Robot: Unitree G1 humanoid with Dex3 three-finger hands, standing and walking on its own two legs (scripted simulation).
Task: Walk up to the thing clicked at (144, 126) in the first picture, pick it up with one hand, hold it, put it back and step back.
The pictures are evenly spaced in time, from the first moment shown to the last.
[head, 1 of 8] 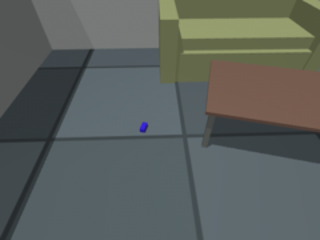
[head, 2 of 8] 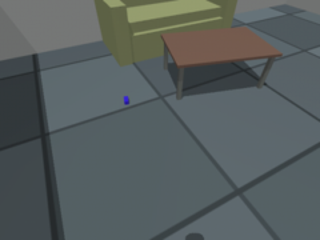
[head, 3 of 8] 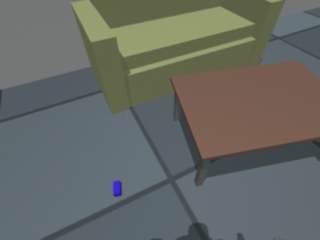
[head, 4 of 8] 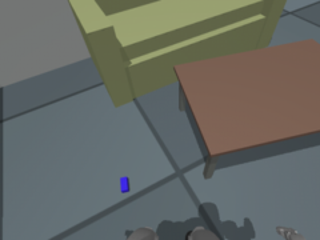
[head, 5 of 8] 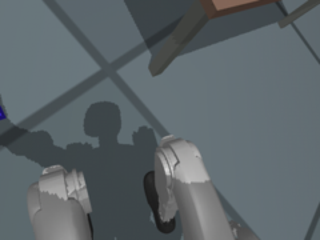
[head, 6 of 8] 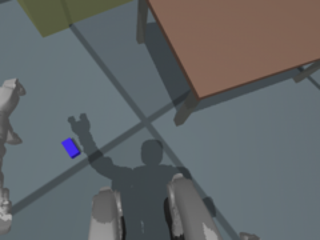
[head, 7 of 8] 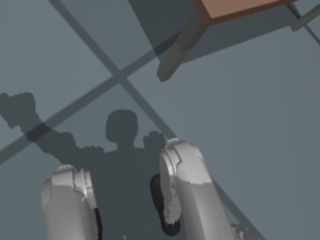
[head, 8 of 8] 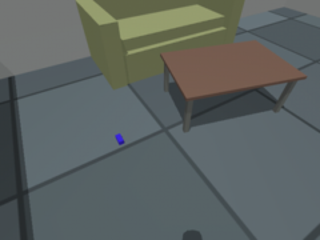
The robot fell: no
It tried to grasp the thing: yes
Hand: left
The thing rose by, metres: 0.69
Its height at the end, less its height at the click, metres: +0.00
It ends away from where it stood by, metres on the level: 0.04
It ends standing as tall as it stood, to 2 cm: yes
